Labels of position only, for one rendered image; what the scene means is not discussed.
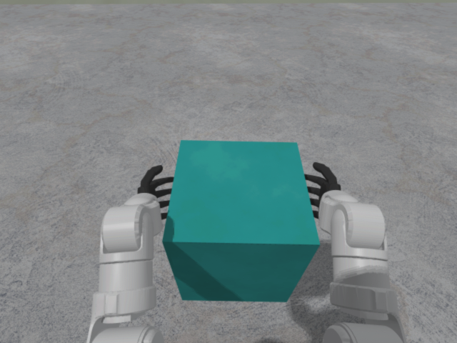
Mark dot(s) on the right robot upper arm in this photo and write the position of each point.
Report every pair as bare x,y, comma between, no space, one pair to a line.
343,332

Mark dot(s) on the robot left forearm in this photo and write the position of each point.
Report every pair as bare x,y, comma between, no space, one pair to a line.
126,289

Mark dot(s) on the left robot hand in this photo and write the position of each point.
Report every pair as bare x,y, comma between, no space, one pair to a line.
148,186

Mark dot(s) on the robot right forearm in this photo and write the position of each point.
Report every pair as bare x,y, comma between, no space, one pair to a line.
361,284

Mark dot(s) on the carton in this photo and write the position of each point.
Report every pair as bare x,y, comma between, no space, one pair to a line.
240,225

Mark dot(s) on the left robot upper arm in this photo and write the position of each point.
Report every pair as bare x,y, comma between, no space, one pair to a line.
136,334

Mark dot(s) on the right robot hand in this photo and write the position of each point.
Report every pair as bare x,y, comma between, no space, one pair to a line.
327,184

